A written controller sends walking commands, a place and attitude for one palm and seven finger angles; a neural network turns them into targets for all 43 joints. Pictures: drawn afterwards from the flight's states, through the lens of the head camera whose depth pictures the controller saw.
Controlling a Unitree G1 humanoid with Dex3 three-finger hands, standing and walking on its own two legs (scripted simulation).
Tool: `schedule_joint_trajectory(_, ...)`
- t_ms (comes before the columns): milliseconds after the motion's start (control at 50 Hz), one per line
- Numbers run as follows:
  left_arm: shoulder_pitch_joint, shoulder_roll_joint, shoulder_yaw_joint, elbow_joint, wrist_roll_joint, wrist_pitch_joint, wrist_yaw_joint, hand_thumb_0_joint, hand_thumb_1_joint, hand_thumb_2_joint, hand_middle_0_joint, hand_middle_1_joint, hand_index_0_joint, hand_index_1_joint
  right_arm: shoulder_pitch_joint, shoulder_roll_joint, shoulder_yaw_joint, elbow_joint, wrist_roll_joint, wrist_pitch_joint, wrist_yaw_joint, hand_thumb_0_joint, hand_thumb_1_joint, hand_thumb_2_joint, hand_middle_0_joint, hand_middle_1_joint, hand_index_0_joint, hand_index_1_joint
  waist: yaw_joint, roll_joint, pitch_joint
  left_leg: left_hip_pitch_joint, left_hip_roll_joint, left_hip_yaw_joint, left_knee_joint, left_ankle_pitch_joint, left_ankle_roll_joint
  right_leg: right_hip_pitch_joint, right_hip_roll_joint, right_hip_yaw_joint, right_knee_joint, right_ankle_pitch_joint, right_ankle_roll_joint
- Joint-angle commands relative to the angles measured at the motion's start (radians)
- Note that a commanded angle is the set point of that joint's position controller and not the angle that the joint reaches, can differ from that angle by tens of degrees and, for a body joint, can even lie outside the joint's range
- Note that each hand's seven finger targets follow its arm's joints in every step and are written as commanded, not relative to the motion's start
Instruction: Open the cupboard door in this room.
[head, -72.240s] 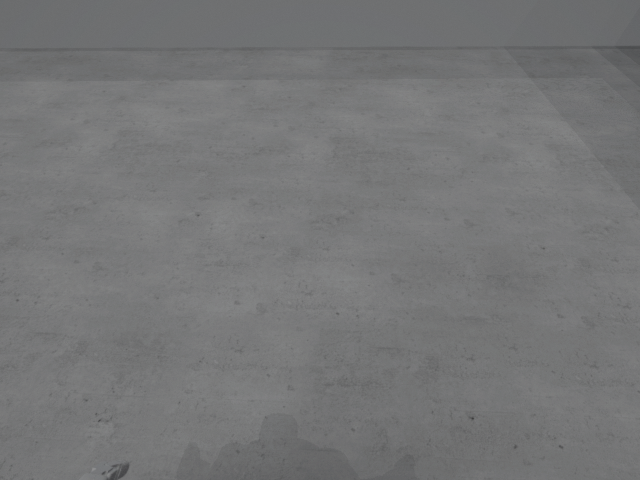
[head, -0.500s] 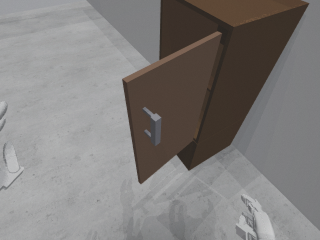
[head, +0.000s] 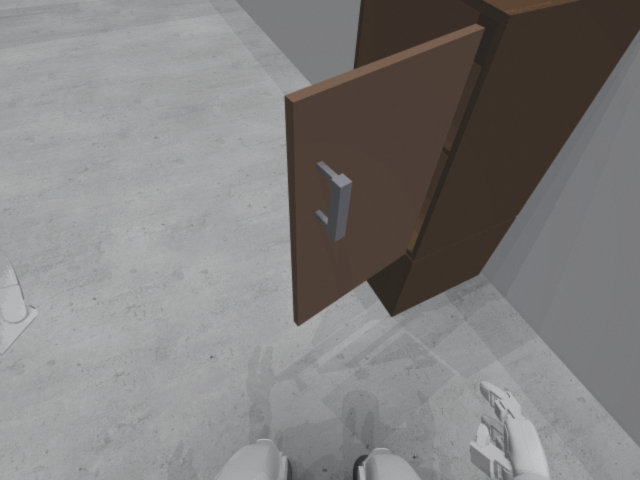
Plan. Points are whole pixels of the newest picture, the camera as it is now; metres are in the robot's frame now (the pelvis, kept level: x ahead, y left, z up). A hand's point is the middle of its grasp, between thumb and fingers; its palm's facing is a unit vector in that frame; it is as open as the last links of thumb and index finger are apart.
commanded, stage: step back with the hand held close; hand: left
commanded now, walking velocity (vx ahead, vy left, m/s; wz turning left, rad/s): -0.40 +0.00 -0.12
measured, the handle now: (330, 201) +0.49 +0.02 +0.05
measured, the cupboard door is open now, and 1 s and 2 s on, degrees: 100 100 100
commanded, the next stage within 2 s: stop stepping back and stand still in 0.22 s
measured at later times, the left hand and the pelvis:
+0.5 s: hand (31, 399) +0.15 +0.22 +0.19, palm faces +0.27 -0.82 -0.50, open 7.4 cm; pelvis -0.09 -0.01 +0.03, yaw -5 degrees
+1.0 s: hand out of the picture +0.06 +0.22 +0.19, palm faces +0.33 -0.83 -0.45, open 7.4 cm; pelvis -0.16 -0.01 +0.02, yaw -6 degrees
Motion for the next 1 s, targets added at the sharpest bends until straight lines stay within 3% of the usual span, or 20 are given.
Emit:
schedule_joint_trajectory(0,-0.026,0.209,0.14,-0.213,-0.019,-0.063,0.023,0.0,0.9,0.9,-0.2,-0.3,-0.2,-0.3,-0.039,-0.14,-0.056,-0.159,0.003,-0.036,-0.019,0.0,-0.9,-0.9,0.2,0.3,0.2,0.3,-0.026,0.102,-0.181,-0.062,0.132,-0.198,-0.291,-0.35,0.047,0.118,-0.017,0.085,-0.014,-0.257,-0.048)
schedule_joint_trajectory(40,-0.03,0.217,0.179,-0.247,-0.011,-0.068,0.028,0.0,0.9,0.9,-0.2,-0.3,-0.2,-0.3,-0.083,-0.14,-0.065,-0.169,-0.006,-0.05,-0.026,0.0,-0.9,-0.9,0.2,0.3,0.2,0.3,-0.004,0.361,-0.214,-0.306,0.357,-0.401,-0.55,-0.442,0.142,0.361,0.11,-0.07,0.442,-0.225,-0.002)
schedule_joint_trajectory(60,-0.03,0.25,0.203,-0.262,-0.023,-0.064,0.032,0.0,0.9,0.9,-0.2,-0.3,-0.2,-0.3,-0.059,-0.111,-0.072,-0.154,-0.009,-0.064,-0.026,0.0,-0.9,-0.9,0.2,0.3,0.2,0.3,-0.009,0.263,-0.247,-0.183,0.385,-0.381,-0.537,-0.243,0.152,0.273,0.102,-0.055,0.554,-0.318,-0.011)
schedule_joint_trajectory(80,-0.008,0.245,0.2,-0.271,-0.035,-0.066,0.031,0.0,0.9,0.9,-0.2,-0.3,-0.2,-0.3,-0.055,-0.112,-0.085,-0.141,0.0,-0.085,-0.018,0.0,-0.9,-0.9,0.2,0.3,0.2,0.3,-0.001,0.177,-0.283,-0.016,0.381,-0.313,-0.465,-0.102,0.139,0.184,0.093,-0.043,0.546,-0.373,-0.019)
schedule_joint_trajectory(140,0.07,0.172,0.142,-0.17,-0.061,-0.047,0.025,0.0,0.9,0.9,-0.2,-0.3,-0.2,-0.3,-0.085,-0.113,-0.079,-0.139,0.004,-0.102,0.002,0.0,-0.9,-0.9,0.2,0.3,0.2,0.3,0.003,0.311,-0.186,-0.024,0.367,-0.168,-0.47,-0.137,0.086,0.212,0.034,-0.085,0.325,-0.427,-0.048)
schedule_joint_trajectory(180,-0.004,0.164,0.089,-0.168,-0.058,-0.045,0.013,0.0,0.9,0.9,-0.2,-0.3,-0.2,-0.3,-0.071,-0.112,-0.063,-0.11,-0.002,-0.098,0.008,0.0,-0.9,-0.9,0.2,0.3,0.2,0.3,0.003,0.201,-0.13,0.062,0.303,-0.111,-0.396,-0.106,0.018,0.183,0.019,-0.111,-0.044,-0.411,-0.067)
schedule_joint_trajectory(200,-0.047,0.177,0.072,-0.168,-0.054,-0.049,0.003,0.0,0.9,0.9,-0.2,-0.3,-0.2,-0.3,-0.073,-0.109,-0.062,-0.104,0.001,-0.094,0.011,0.0,-0.9,-0.9,0.2,0.3,0.2,0.3,0.003,0.067,-0.115,0.1,0.215,-0.063,-0.235,-0.11,-0.033,0.122,-0.053,0.039,-0.26,-0.377,-0.113)
schedule_joint_trajectory(220,-0.092,0.234,0.081,-0.169,-0.039,-0.057,0.004,0.0,0.9,0.9,-0.2,-0.3,-0.2,-0.3,-0.064,-0.081,-0.06,-0.097,0.005,-0.081,0.012,0.0,-0.9,-0.9,0.2,0.3,0.2,0.3,0.0,-0.224,-0.133,0.145,0.07,0.007,0.143,-0.088,-0.1,-0.048,-0.308,0.461,-0.492,-0.36,-0.204)
schedule_joint_trajectory(240,-0.146,0.276,0.104,-0.157,-0.02,-0.059,0.028,0.0,0.9,0.9,-0.2,-0.3,-0.2,-0.3,-0.082,-0.083,-0.043,-0.078,-0.016,-0.079,0.012,0.0,-0.9,-0.9,0.2,0.3,0.2,0.3,0.019,-0.2,-0.101,0.037,0.027,-0.032,0.382,-0.144,-0.104,-0.043,-0.423,0.52,-0.502,0.098,-0.265)
schedule_joint_trajectory(280,-0.137,0.252,0.059,-0.17,-0.013,-0.008,0.023,0.0,0.9,0.9,-0.2,-0.3,-0.2,-0.3,-0.099,-0.057,-0.031,-0.101,-0.001,-0.07,0.003,0.0,-0.9,-0.9,0.2,0.3,0.2,0.3,0.005,-0.224,-0.212,-0.041,0.007,-0.091,0.44,-0.125,-0.091,0.244,-0.287,0.251,-0.271,0.65,-0.168)
schedule_joint_trajectory(320,-0.055,0.221,0.068,-0.13,-0.006,0.001,0.031,0.0,0.9,0.9,-0.2,-0.3,-0.2,-0.3,-0.104,-0.048,-0.009,-0.105,-0.002,-0.045,-0.019,0.0,-0.9,-0.9,0.2,0.3,0.2,0.3,-0.008,-0.131,-0.219,0.007,0.003,-0.037,0.316,-0.103,-0.086,0.338,-0.238,0.144,-0.202,0.804,-0.165)
schedule_joint_trajectory(420,0.082,0.23,0.118,-0.201,-0.023,0.009,0.045,0.0,0.9,0.9,-0.2,-0.3,-0.2,-0.3,-0.038,-0.085,-0.006,-0.145,0.0,-0.023,-0.026,0.0,-0.9,-0.9,0.2,0.3,0.2,0.3,-0.021,-0.047,-0.307,0.231,-0.009,-0.018,-0.275,0.093,-0.039,0.434,-0.162,0.093,-0.201,0.486,-0.128)
schedule_joint_trajectory(480,0.149,0.256,0.149,-0.251,-0.029,0.009,0.032,0.0,0.9,0.9,-0.2,-0.3,-0.2,-0.3,-0.045,-0.146,-0.043,-0.186,0.017,-0.023,-0.017,0.0,-0.9,-0.9,0.2,0.3,0.2,0.3,0.016,0.164,-0.314,0.461,0.213,-0.178,-0.36,0.699,0.009,0.283,-0.003,-0.004,-0.114,0.044,-0.045)
schedule_joint_trajectory(520,0.19,0.27,0.186,-0.215,-0.04,0.012,0.021,0.0,0.9,0.9,-0.2,-0.3,-0.2,-0.3,-0.024,-0.11,-0.038,-0.177,0.011,-0.036,-0.005,0.0,-0.9,-0.9,0.2,0.3,0.2,0.3,-0.012,0.293,-0.29,0.508,0.212,-0.169,-0.353,0.948,-0.018,0.16,0.037,-0.105,-0.01,-0.083,-0.034)
schedule_joint_trajectory(540,0.16,0.272,0.176,-0.246,-0.038,0.006,0.008,0.0,0.9,0.9,-0.2,-0.3,-0.2,-0.3,-0.026,-0.108,-0.032,-0.167,-0.006,-0.051,0.004,0.0,-0.9,-0.9,0.2,0.3,0.2,0.3,-0.009,0.391,-0.235,0.465,0.215,-0.175,-0.404,0.891,-0.052,0.123,0.038,-0.134,0.045,-0.229,-0.029)
schedule_joint_trajectory(660,0.074,0.201,0.066,-0.14,-0.028,0.015,0.019,0.0,0.9,0.9,-0.2,-0.3,-0.2,-0.3,-0.036,-0.149,-0.026,-0.123,0.009,-0.057,-0.008,0.0,-0.9,-0.9,0.2,0.3,0.2,0.3,-0.028,0.152,-0.109,0.133,0.214,-0.142,-0.41,0.049,0.037,0.359,-0.001,-0.13,-0.187,-0.166,-0.038)
schedule_joint_trajectory(700,0.003,0.214,0.07,-0.114,-0.025,0.018,0.025,0.0,0.9,0.9,-0.2,-0.3,-0.2,-0.3,-0.048,-0.149,-0.032,-0.124,-0.004,-0.042,-0.018,0.0,-0.9,-0.9,0.2,0.3,0.2,0.3,-0.039,0.088,-0.069,0.073,0.118,-0.103,-0.339,-0.219,0.016,0.299,-0.062,0.019,-0.281,-0.328,-0.095)
schedule_joint_trajectory(760,-0.042,0.235,0.069,-0.119,-0.019,0.023,0.031,0.0,0.9,0.9,-0.2,-0.3,-0.2,-0.3,-0.027,-0.121,-0.039,-0.1,-0.006,-0.03,-0.019,0.0,-0.9,-0.9,0.2,0.3,0.2,0.3,-0.018,-0.15,-0.113,0.073,0.011,-0.026,0.146,-0.101,-0.01,0.184,-0.288,0.393,-0.495,-0.697,-0.224)
schedule_joint_trajectory(900,0.014,0.213,0.077,-0.126,-0.022,-0.006,0.037,0.0,0.9,0.9,-0.2,-0.3,-0.2,-0.3,-0.002,-0.099,-0.013,-0.092,-0.014,-0.043,-0.032,0.0,-0.9,-0.9,0.2,0.3,0.2,0.3,-0.034,0.019,-0.115,0.315,0.032,-0.001,-0.261,-0.045,0.012,0.092,-0.177,0.096,-0.359,-0.542,-0.156)
schedule_joint_trajectory(980,0.014,0.213,0.104,-0.117,-0.02,-0.019,0.035,0.0,0.9,0.9,-0.2,-0.3,-0.2,-0.3,-0.022,-0.123,-0.021,-0.1,-0.002,-0.048,-0.035,0.0,-0.9,-0.9,0.2,0.3,0.2,0.3,-0.026,0.235,-0.09,0.114,0.233,-0.307,-0.487,-0.304,0.087,0.223,0.003,-0.078,-0.059,-0.304,-0.053)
